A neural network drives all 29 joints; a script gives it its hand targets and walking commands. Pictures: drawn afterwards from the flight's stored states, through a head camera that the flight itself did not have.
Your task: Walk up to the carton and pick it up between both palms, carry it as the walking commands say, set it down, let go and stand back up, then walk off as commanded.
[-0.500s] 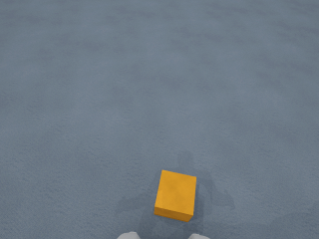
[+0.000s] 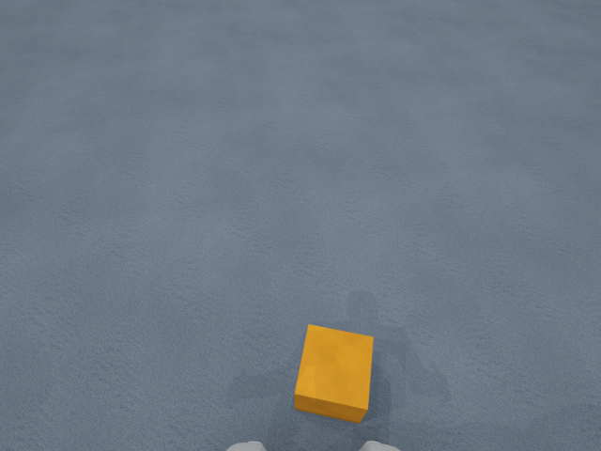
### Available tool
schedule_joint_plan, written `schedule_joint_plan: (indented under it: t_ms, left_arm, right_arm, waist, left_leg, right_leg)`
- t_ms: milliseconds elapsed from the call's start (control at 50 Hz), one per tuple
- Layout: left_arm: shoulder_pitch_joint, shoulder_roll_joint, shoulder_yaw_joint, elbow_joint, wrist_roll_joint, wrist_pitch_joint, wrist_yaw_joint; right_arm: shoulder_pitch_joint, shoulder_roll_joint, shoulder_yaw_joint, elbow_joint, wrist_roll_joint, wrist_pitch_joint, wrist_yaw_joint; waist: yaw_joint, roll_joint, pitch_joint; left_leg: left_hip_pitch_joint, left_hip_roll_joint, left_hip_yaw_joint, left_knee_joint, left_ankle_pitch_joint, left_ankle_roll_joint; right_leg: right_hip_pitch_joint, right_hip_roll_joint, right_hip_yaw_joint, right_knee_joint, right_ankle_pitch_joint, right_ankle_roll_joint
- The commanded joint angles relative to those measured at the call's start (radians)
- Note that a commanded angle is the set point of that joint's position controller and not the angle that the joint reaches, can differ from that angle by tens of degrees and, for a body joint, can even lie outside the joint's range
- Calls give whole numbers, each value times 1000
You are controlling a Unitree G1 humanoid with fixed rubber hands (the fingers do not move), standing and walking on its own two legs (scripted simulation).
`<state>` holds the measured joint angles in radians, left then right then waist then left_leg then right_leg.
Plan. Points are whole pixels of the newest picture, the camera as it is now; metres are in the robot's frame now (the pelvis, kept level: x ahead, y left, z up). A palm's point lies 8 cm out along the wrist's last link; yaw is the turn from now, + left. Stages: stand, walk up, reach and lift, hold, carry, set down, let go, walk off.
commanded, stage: walk up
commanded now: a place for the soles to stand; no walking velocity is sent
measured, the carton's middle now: (333, 373) +0.43 -0.08 -0.66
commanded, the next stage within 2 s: none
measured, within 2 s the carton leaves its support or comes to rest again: neither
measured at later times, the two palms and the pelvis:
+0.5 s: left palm out of the picture +0.08 +0.33 -0.10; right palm out of the picture +0.10 -0.32 -0.08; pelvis +0.02 +0.01 +0.00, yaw +0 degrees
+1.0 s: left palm out of the picture +0.09 +0.34 -0.09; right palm out of the picture +0.10 -0.32 -0.09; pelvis +0.03 +0.01 +0.00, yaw +0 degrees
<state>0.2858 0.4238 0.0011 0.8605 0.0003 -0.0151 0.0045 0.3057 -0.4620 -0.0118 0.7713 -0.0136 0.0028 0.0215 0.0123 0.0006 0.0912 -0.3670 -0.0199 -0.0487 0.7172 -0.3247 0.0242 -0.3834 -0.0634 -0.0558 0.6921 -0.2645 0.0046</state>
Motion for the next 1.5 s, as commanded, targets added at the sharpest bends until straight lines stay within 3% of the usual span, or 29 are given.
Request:
schedule_joint_plan:
  t_ms: [0,80,240,300,580,760,780,860,900,940,980,1020,1080,1140,1180,1220,1260,1320,1340,1380,1420,1440,1460,1480]
  left_arm:
    - [-67,218,77,-44,14,-16,-8]
    - [-62,212,75,-44,13,-17,-9]
    - [-66,219,72,-51,7,-21,-1]
    - [-69,222,72,-53,5,-19,2]
    - [-90,218,71,-43,14,-12,-5]
    - [-92,214,71,-44,13,-14,-6]
    - [-34,251,83,-26,14,-27,12]
    - [-24,271,89,-27,24,-35,23]
    - [-30,263,86,-31,24,-37,23]
    - [-31,245,81,-35,19,-38,23]
    - [-16,229,76,-33,14,-41,23]
    - [4,226,72,-29,12,-42,26]
    - [14,261,78,-32,14,-47,32]
    - [13,299,88,-36,19,-49,39]
    - [-1,294,85,-39,20,-45,41]
    - [-19,272,78,-45,17,-41,40]
    - [-20,247,74,-45,9,-39,39]
    - [22,222,70,-27,7,-36,38]
    - [34,228,70,-23,9,-37,38]
    - [38,264,78,-24,17,-42,39]
    - [39,318,90,-23,26,-47,41]
    - [24,330,93,-26,29,-47,42]
    - [1,331,93,-32,33,-46,43]
    - [-20,322,91,-37,34,-44,43]
  right_arm:
    - [-95,-182,-75,-9,-3,-21,-11]
    - [-102,-185,-75,-13,-3,-23,-11]
    - [-99,-184,-74,-17,7,-24,-17]
    - [-97,-186,-75,-16,9,-21,-19]
    - [-120,-179,-72,-12,1,-16,-15]
    - [-119,-178,-72,-11,2,-19,-14]
    - [-118,-188,-82,-35,-23,1,-1]
    - [-113,-171,-89,-50,-26,15,12]
    - [-102,-174,-90,-49,-28,14,16]
    - [-108,-184,-92,-50,-29,11,18]
    - [-128,-191,-91,-56,-26,9,17]
    - [-141,-193,-89,-61,-20,10,14]
    - [-128,-190,-94,-66,-10,15,8]
    - [-96,-170,-95,-62,-5,22,4]
    - [-83,-162,-93,-57,-10,23,5]
    - [-82,-175,-95,-52,-15,20,8]
    - [-108,-193,-96,-56,-19,17,11]
    - [-153,-201,-93,-67,-16,20,11]
    - [-159,-199,-93,-71,-15,23,9]
    - [-155,-189,-95,-74,-10,29,8]
    - [-131,-160,-94,-70,-4,36,7]
    - [-110,-142,-91,-66,-6,39,9]
    - [-92,-140,-93,-59,-12,38,10]
    - [-75,-142,-95,-54,-17,35,13]
  waist:
    - [-1,1,-34]
    - [3,14,-52]
    - [-2,8,-126]
    - [-5,6,-136]
    - [-5,-1,-95]
    - [-5,5,-107]
    - [-10,47,-117]
    - [-16,-2,-64]
    - [-20,9,-67]
    - [-16,44,-79]
    - [-5,81,-105]
    - [3,86,-134]
    - [-3,32,-169]
    - [-17,-33,-175]
    - [-24,-43,-161]
    - [-28,-4,-156]
    - [-14,52,-151]
    - [8,100,-151]
    - [11,93,-148]
    - [6,38,-139]
    - [-5,-60,-131]
    - [-10,-100,-113]
    - [-18,-116,-99]
    - [-29,-114,-92]
  left_leg:
    - [-40,101,-146,-224,-222,64]
    - [-36,115,-158,-232,-176,67]
    - [21,117,-115,-152,119,64]
    - [33,116,-108,-137,153,65]
    - [5,108,-123,-189,-40,63]
    - [13,111,-122,-185,2,64]
    - [15,95,-102,-167,-104,74]
    - [-26,78,-97,-145,-227,66]
    - [-7,86,-112,-171,-232,73]
    - [14,108,-145,-214,-210,89]
    - [23,136,-167,-234,-113,103]
    - [28,148,-143,-202,27,110]
    - [50,114,-77,-89,183,86]
    - [50,78,-31,3,149,51]
    - [67,77,-33,-18,107,47]
    - [96,100,-76,-88,95,66]
    - [84,136,-130,-155,114,102]
    - [43,169,-129,-176,157,138]
    - [29,163,-118,-161,147,133]
    - [3,119,-79,-88,93,95]
    - [-11,50,-17,46,-6,42]
    - [-5,27,11,79,-86,27]
    - [23,29,6,87,-144,26]
    - [57,34,-1,58,-155,32]
  right_leg:
    - [-20,-49,189,-178,-212,-71]
    - [7,-35,165,-148,-145,-66]
    - [69,-52,151,-95,91,-71]
    - [68,-57,151,-86,113,-77]
    - [27,-53,163,-140,-38,-75]
    - [43,-47,158,-132,-5,-73]
    - [34,-62,194,-155,-93,-82]
    - [-29,-108,285,-210,-250,-113]
    - [-45,-91,259,-195,-243,-103]
    - [-40,-46,189,-145,-183,-81]
    - [7,1,115,-84,-91,-61]
    - [66,15,74,-46,30,-54]
    - [96,-46,142,-61,192,-79]
    - [80,-146,275,-114,209,-147]
    - [43,-162,287,-124,193,-158]
    - [3,-117,229,-97,134,-126]
    - [10,-38,134,-44,66,-82]
    - [79,25,43,10,54,-53]
    - [92,17,52,-3,74,-55]
    - [93,-48,154,-73,109,-85]
    - [67,-176,342,-181,83,-169]
    - [35,-230,402,-223,64,-205]
    - [-10,-253,418,-242,42,-220]
    - [-47,-244,399,-241,12,-211]
